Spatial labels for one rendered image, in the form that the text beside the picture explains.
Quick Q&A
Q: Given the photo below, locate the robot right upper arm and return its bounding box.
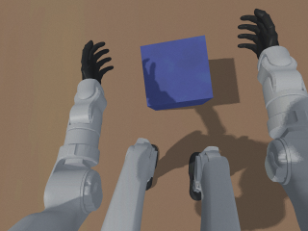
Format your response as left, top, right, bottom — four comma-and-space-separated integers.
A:
265, 137, 308, 231

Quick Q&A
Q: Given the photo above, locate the robot left forearm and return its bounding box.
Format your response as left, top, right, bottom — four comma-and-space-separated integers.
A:
43, 78, 108, 207

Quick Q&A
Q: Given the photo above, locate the carton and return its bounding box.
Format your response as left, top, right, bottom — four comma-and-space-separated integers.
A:
140, 35, 214, 111

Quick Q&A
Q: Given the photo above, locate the left robot shin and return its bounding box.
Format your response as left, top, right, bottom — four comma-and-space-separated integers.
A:
124, 138, 153, 183

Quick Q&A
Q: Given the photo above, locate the left robot hand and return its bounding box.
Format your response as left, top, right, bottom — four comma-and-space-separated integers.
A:
81, 40, 114, 85

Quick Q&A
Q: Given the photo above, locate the right robot hand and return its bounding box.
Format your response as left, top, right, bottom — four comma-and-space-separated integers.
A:
238, 9, 279, 59

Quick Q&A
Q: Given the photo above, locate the right robot foot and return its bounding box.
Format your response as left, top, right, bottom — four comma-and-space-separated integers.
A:
189, 152, 202, 201

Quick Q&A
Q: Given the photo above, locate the robot right forearm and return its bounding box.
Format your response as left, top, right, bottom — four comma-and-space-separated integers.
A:
257, 45, 308, 140

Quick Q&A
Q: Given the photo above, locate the robot left upper arm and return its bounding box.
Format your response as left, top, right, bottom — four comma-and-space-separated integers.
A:
8, 168, 103, 231

